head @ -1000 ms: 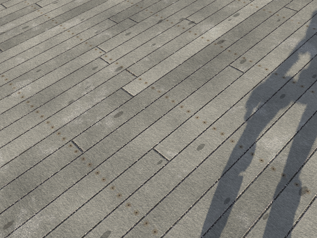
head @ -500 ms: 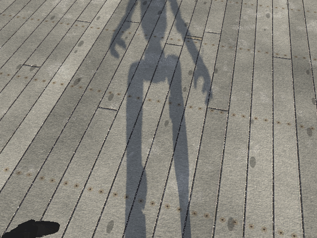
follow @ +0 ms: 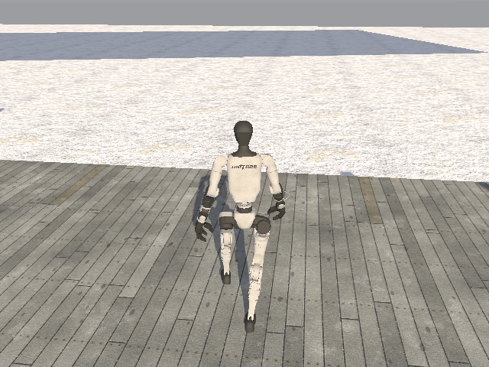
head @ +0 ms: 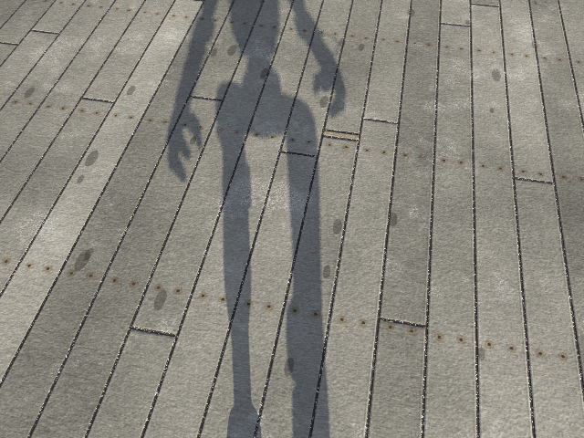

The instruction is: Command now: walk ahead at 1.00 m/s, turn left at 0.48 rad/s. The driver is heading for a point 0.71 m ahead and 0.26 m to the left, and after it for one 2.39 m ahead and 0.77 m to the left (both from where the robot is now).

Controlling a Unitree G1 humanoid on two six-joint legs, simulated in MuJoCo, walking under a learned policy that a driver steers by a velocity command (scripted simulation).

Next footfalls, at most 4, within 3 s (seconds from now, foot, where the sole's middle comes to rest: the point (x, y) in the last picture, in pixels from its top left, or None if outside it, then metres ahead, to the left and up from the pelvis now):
0.10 left None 0.31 0.08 -0.76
0.52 right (316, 307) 0.77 0.01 -0.76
0.90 left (184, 276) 0.84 0.35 -0.76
1.30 right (276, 244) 0.96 0.12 -0.76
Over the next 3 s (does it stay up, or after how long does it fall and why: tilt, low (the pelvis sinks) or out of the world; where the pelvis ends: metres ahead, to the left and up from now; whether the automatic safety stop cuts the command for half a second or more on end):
stays up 0.93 0.26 0.01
